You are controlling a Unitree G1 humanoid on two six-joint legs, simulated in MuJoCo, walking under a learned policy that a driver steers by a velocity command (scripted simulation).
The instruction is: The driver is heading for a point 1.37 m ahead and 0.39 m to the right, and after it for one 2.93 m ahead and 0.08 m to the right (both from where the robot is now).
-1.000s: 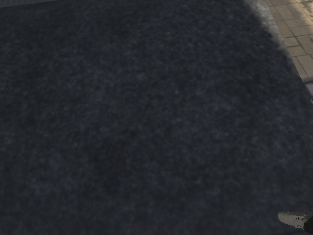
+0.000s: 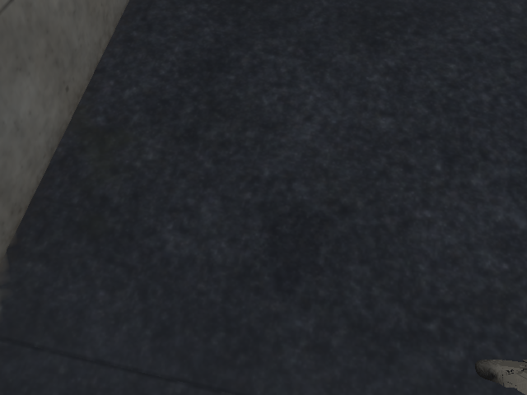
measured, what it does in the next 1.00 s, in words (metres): walks ahead, turning right: right foot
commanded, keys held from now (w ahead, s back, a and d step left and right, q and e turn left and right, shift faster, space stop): e+shift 0.56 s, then w+e+shift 0.30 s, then w+q+shift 0.14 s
